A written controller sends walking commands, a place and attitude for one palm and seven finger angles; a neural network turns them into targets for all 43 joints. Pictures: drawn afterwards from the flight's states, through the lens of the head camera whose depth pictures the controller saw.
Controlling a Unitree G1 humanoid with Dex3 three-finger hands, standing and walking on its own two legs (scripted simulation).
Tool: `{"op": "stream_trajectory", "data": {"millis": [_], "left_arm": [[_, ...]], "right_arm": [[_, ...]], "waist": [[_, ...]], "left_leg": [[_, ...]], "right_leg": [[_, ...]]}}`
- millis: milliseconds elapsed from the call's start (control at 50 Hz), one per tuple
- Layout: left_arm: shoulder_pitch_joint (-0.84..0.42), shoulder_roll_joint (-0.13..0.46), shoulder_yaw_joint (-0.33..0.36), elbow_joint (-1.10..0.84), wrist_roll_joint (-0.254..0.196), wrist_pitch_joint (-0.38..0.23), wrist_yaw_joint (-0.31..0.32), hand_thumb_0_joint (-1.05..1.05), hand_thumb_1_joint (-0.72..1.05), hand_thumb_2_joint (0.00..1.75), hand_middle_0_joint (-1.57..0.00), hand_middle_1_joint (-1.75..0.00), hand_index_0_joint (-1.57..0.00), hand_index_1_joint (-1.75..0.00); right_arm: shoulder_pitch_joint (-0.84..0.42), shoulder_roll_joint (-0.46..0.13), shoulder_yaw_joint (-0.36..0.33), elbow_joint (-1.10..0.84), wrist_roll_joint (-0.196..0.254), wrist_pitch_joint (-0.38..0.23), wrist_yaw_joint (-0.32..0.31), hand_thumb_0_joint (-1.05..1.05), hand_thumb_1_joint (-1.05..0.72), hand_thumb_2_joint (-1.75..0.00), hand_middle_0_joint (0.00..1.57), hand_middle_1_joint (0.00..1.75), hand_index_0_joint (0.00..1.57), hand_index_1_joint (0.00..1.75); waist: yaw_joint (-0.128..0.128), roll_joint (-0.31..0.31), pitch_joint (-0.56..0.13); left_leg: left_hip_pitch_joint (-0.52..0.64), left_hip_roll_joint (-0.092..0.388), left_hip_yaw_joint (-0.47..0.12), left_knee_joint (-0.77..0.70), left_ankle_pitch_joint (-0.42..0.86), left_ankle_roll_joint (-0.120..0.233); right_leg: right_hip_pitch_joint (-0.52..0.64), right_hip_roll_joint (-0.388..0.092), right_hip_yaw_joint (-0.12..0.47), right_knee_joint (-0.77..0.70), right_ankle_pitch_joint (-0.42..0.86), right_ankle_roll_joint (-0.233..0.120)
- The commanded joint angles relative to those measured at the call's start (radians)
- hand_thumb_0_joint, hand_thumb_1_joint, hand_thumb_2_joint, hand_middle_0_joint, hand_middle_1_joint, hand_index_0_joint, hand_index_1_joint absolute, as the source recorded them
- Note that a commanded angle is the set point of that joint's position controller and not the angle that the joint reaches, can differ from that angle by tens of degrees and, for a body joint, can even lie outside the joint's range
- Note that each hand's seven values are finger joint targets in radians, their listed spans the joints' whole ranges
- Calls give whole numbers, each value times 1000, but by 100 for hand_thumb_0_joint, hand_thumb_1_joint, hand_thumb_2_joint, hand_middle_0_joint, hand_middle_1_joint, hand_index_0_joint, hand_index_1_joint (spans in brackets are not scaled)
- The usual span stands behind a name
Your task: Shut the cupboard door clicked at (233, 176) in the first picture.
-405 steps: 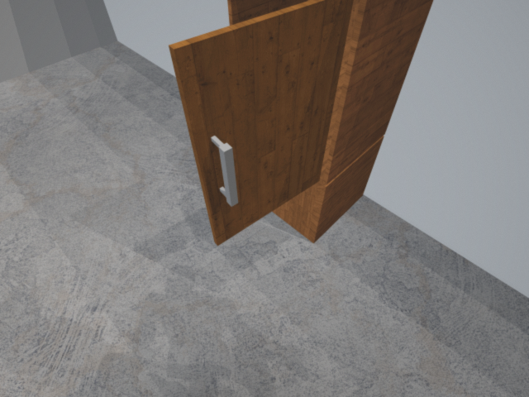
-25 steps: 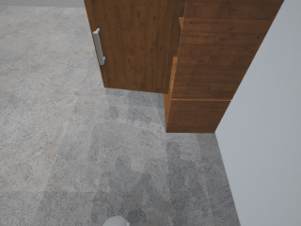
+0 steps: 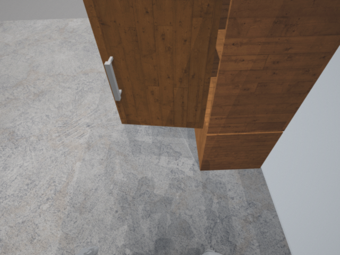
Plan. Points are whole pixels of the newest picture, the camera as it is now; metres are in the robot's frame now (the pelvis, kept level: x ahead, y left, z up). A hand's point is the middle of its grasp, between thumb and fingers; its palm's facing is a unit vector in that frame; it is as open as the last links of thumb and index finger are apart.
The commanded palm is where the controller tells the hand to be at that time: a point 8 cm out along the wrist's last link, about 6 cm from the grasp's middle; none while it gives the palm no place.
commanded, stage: take the last steps up to it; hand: left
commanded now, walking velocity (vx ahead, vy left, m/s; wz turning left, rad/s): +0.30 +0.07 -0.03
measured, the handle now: (114, 79) +0.73 +0.27 -0.04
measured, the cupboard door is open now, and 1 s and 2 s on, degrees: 83 83 83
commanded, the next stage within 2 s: come to a stop and stand still in 0.36 s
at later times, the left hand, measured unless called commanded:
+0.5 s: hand out of the picture +0.15 +0.24 -0.19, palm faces +0.07 -0.98 -0.18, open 7.3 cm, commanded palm none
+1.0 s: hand (107, 195) +0.31 +0.22 -0.16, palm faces -0.02 -0.97 -0.23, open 7.4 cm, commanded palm none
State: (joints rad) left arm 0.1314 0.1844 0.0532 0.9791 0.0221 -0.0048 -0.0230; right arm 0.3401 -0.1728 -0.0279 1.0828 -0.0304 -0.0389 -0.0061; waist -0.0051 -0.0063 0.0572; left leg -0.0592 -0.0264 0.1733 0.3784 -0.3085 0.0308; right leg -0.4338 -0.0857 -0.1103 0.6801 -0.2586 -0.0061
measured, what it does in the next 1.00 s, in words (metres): walks ahead: right foot, then left foot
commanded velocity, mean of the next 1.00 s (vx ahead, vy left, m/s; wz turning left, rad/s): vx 0.00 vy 0.01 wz -0.01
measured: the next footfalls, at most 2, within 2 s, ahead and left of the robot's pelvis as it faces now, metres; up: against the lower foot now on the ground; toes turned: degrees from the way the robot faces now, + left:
right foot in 0.04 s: +0.13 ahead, -0.10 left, +0.00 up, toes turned -7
left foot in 0.44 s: +0.31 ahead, +0.16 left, +0.00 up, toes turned +6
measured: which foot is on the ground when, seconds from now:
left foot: down 0.00-0.04, up 0.06-0.42, down 0.44-0.82, up 0.84-1.00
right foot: up 0.00-0.02, down 0.04-0.44, up 0.46-0.80, down 0.82-1.00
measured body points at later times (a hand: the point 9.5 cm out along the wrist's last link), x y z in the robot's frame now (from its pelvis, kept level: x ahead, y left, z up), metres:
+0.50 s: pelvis +0.19 +0.05 -0.01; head +0.21 +0.07 +0.44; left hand +0.14 +0.29 -0.18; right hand +0.29 -0.18 -0.14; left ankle +0.27 +0.16 -0.74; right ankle +0.10 -0.07 -0.70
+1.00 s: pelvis +0.23 +0.04 +0.00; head +0.26 +0.03 +0.45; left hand +0.31 +0.27 -0.15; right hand +0.26 -0.21 -0.15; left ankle +0.20 +0.15 -0.70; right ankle +0.22 -0.06 -0.74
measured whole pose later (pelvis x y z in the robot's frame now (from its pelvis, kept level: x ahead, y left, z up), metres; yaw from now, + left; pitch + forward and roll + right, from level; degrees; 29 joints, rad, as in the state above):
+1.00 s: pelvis +0.23 +0.04 +0.00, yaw -2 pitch +0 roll +1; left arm 0.17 0.18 0.03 0.98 0.02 0.01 0.03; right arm 0.19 -0.20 -0.05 1.03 0.00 0.06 -0.03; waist -0.01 0.00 0.07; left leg -0.35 -0.01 0.04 0.86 -0.51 -0.04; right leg -0.24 -0.01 -0.05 0.52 -0.27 -0.03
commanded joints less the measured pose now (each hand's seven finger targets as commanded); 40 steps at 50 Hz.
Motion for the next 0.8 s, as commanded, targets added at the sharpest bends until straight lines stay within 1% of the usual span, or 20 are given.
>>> {"op": "stream_trajectory", "data": {"millis": [0,20,40,60,100,160,200,280,360,380,400,420,440,460,480,520,560,720,760,780], "left_arm": [[257,159,42,16,12,-40,10,0,90,90,-20,-30,-20,-30],[359,254,63,42,3,-44,16,0,90,90,-20,-30,-20,-30],[348,245,62,31,-8,-45,26,0,90,90,-20,-30,-20,-30],[271,205,52,13,-8,-44,33,0,90,90,-20,-30,-20,-30],[183,119,32,-16,-8,-54,40,0,90,90,-20,-30,-20,-30],[182,106,29,7,-3,-78,33,0,90,90,-20,-30,-20,-30],[200,113,37,27,-1,-82,30,0,90,90,-20,-30,-20,-30],[218,140,32,65,1,-77,27,0,90,90,-20,-30,-20,-30],[191,147,29,77,-4,-57,28,0,90,90,-20,-30,-20,-30],[193,130,24,70,-2,-52,26,0,90,90,-20,-30,-20,-30],[221,84,17,53,-8,-46,26,0,90,90,-20,-30,-20,-30],[204,58,5,17,-9,-47,27,0,90,90,-20,-30,-20,-30],[166,58,-1,0,-4,-47,32,0,90,90,-20,-30,-20,-30],[146,44,-5,6,-5,-42,35,0,90,90,-20,-30,-20,-30],[149,48,-5,20,-8,-32,37,0,90,90,-20,-30,-20,-30],[215,20,-13,62,-14,-4,38,0,90,90,-20,-30,-20,-30],[239,35,-12,71,-17,20,42,0,90,90,-20,-30,-20,-30],[191,81,20,-17,-3,52,44,0,90,90,-20,-30,-20,-30],[205,107,25,-27,0,43,48,0,90,90,-20,-30,-20,-30],[184,143,28,-41,9,32,52,0,90,90,-20,-30,-20,-30]], "right_arm": [[3,-103,-24,-42,14,-17,2,0,-90,-90,20,30,20,30],[21,-79,-23,-71,18,-18,10,0,-90,-90,20,30,20,30],[-24,-129,-32,-79,14,-8,6,0,-90,-90,20,30,20,30],[-93,-118,-39,-88,11,-5,8,0,-90,-90,20,30,20,30],[-99,-81,-31,-74,4,2,15,0,-90,-90,20,30,20,30],[-46,-31,-22,-55,6,11,21,0,-90,-90,20,30,20,30],[-73,-8,-21,-64,8,10,27,0,-90,-90,20,30,20,30],[-144,-15,-22,-100,10,3,37,0,-90,-90,20,30,20,30],[-85,-63,-26,-78,6,-9,30,0,-90,-90,20,30,20,30],[7,-108,-37,-55,3,-13,23,0,-90,-90,20,30,20,30],[114,-204,-56,-35,-11,-19,9,0,-90,-90,20,30,20,30],[194,-260,-65,-31,-10,-8,-5,0,-90,-90,20,30,20,30],[146,-249,-59,-43,-6,-2,-11,0,-90,-90,20,30,20,30],[63,-214,-46,-70,-3,-3,-17,0,-90,-90,20,30,20,30],[-33,-153,-27,-95,1,-4,-23,0,-90,-90,20,30,20,30],[-117,-113,1,-105,2,-9,-35,0,-90,-90,20,30,20,30],[-146,-142,-6,-96,7,8,-41,0,-90,-90,20,30,20,30],[-146,-200,-56,-97,5,53,-45,0,-90,-90,20,30,20,30],[-147,-184,-61,-107,13,60,-40,0,-90,-90,20,30,20,30],[-132,-136,-58,-118,19,64,-35,0,-90,-90,20,30,20,30]], "waist": [[120,-138,-56],[135,-348,-98],[134,-274,-82],[110,-211,-5],[52,-73,4],[18,-125,-62],[27,-81,-61],[43,-146,-32],[-14,-111,1],[-55,-11,-30],[-86,198,-97],[-106,291,-151],[-93,188,-129],[-61,214,-103],[-22,181,-40],[30,99,-52],[32,107,-108],[22,153,-97],[32,78,-110],[22,-74,-86]], "left_leg": [[-336,117,-42,283,90,32],[-549,6,8,570,-255,-20],[-579,55,-127,745,-293,-19],[-621,90,-181,805,-191,-21],[-562,145,-197,727,-44,-39],[-464,134,-137,528,-7,-68],[-438,115,-98,405,35,-77],[-404,87,-75,267,78,-69],[-151,42,-31,99,162,-47],[-2,71,-79,77,165,-25],[148,272,-319,42,211,61],[180,433,-530,-71,234,169],[79,451,-531,-95,145,205],[-16,429,-507,-105,193,199],[-142,403,-425,-115,291,178],[-240,343,-278,-111,484,129],[-208,339,-232,-74,547,132],[-197,349,-265,23,575,125],[-235,279,-223,107,417,65],[-284,173,-159,190,226,7]], "right_leg": [[511,-101,194,-242,17,-74],[650,-349,550,-410,-17,-197],[546,-401,651,-494,-172,-252],[435,-368,611,-519,-230,-236],[320,-290,381,-515,-40,-190],[336,-219,191,-479,274,-162],[348,-201,151,-465,334,-162],[363,-199,129,-434,334,-138],[223,-152,78,-322,246,-83],[129,-108,54,-172,191,-69],[-30,2,-25,71,-57,-27],[-126,81,-35,356,-372,-9],[-154,52,42,490,-379,-28],[-170,16,81,539,-305,-24],[-112,-20,113,491,-248,-10],[62,-21,114,305,-192,17],[139,5,78,165,-205,24],[181,56,61,-15,-74,0],[259,22,114,-191,153,-16],[255,-73,239,-262,318,-62]]}}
